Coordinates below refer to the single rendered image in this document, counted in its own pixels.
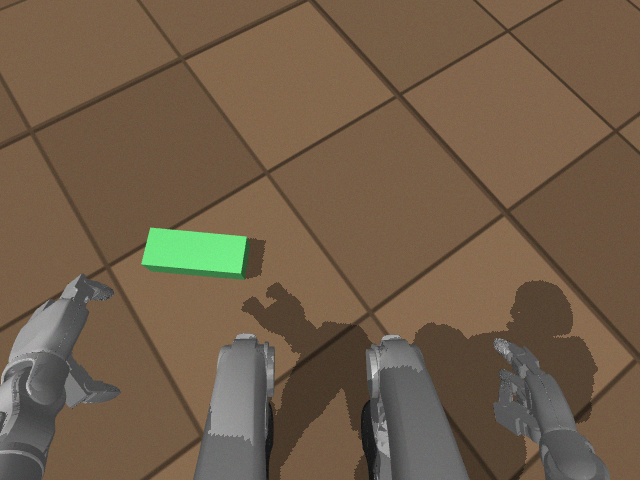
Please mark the left robot arm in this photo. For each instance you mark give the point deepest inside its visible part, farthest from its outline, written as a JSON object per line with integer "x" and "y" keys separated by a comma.
{"x": 32, "y": 393}

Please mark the right robot foot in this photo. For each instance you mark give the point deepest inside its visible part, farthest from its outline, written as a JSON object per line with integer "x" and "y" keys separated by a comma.
{"x": 368, "y": 441}

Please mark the carton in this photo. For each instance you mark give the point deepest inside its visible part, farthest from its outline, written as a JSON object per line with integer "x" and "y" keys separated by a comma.
{"x": 196, "y": 253}

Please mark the right robot arm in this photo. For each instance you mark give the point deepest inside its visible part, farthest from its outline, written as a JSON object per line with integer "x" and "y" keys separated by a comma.
{"x": 568, "y": 455}

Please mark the left robot hand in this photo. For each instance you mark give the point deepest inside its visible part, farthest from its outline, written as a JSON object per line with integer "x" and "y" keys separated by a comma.
{"x": 55, "y": 327}

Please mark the right robot hand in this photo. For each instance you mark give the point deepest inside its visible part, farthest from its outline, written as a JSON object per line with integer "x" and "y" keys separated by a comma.
{"x": 541, "y": 406}

